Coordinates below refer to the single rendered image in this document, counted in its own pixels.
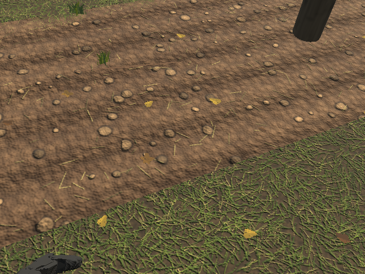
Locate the robot left hand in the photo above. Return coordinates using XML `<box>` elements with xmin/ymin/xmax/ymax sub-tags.
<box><xmin>14</xmin><ymin>253</ymin><xmax>83</xmax><ymax>274</ymax></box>

